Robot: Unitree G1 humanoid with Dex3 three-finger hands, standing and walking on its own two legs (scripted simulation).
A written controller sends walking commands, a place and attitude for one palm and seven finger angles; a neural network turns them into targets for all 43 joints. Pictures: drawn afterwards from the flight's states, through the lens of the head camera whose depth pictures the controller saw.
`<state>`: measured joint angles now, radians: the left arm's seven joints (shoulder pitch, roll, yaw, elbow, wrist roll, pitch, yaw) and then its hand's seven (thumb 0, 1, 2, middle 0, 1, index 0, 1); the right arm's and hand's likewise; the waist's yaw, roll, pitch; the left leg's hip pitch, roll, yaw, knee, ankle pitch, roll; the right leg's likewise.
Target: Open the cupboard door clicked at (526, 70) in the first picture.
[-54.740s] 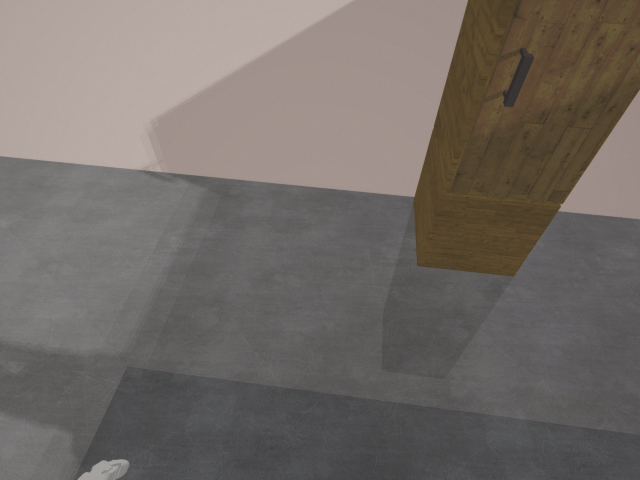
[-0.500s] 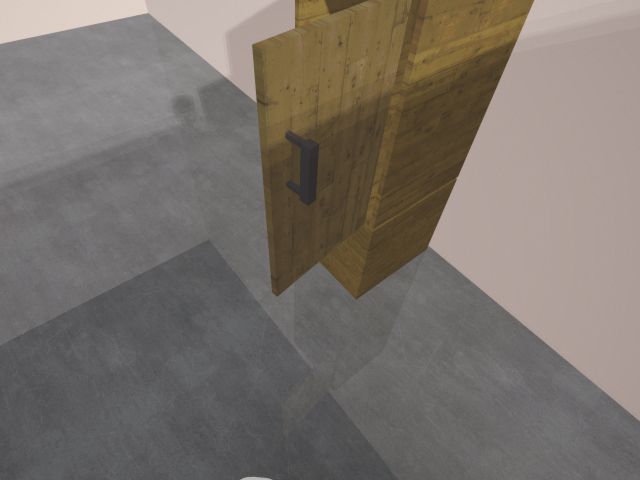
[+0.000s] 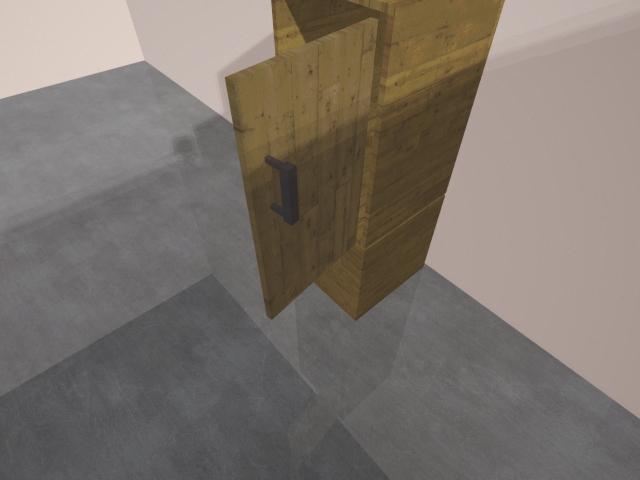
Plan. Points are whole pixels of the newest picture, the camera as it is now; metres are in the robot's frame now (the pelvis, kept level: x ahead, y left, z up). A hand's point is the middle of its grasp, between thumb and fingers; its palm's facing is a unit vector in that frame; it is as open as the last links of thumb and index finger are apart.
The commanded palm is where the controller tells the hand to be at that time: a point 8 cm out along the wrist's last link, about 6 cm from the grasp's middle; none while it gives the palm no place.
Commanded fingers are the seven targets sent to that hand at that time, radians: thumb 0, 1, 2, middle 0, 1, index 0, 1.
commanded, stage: let the arm hang, fingers relaxed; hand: left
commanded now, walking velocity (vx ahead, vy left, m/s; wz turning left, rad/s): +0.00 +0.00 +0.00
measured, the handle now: (281, 190) +0.56 +0.09 +0.05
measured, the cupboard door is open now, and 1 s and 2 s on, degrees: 98 98 98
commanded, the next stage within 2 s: look to check the result in 0.10 s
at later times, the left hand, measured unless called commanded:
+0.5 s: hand out of the picture -0.04 +0.15 -0.17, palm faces +0.06 -0.98 -0.18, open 7.4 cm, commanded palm none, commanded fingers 0.00 0.90 0.90 -0.20 -0.30 -0.20 -0.30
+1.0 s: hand out of the picture -0.01 +0.16 -0.17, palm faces +0.03 -0.98 -0.19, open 7.4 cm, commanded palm none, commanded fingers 0.00 0.90 0.90 -0.20 -0.30 -0.20 -0.30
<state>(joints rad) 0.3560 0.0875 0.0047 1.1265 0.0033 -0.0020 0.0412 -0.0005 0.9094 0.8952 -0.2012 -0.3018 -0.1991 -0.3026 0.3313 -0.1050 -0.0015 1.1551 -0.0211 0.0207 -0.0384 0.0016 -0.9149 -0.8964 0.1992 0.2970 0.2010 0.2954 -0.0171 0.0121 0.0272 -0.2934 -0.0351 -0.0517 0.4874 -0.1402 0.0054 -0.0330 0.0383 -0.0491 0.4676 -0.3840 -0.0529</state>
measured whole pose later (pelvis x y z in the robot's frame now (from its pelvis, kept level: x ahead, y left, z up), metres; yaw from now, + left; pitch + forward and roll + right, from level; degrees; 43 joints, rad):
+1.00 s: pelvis +0.02 +0.00 +0.00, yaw -1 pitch -3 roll +1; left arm 0.33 0.13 0.01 1.13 0.00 0.00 0.04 0.00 0.91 0.90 -0.20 -0.30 -0.20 -0.30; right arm 0.26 -0.14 0.00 1.15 -0.02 0.01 -0.04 0.00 -0.91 -0.90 0.20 0.30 0.20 0.30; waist 0.00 0.00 0.07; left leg -0.26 -0.03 -0.04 0.46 -0.16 0.00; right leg 0.01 0.04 -0.03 0.40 -0.37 -0.06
